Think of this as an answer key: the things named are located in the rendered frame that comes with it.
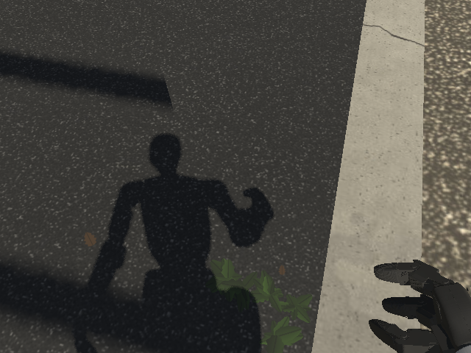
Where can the robot right hand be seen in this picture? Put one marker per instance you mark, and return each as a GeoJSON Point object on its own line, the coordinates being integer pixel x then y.
{"type": "Point", "coordinates": [447, 313]}

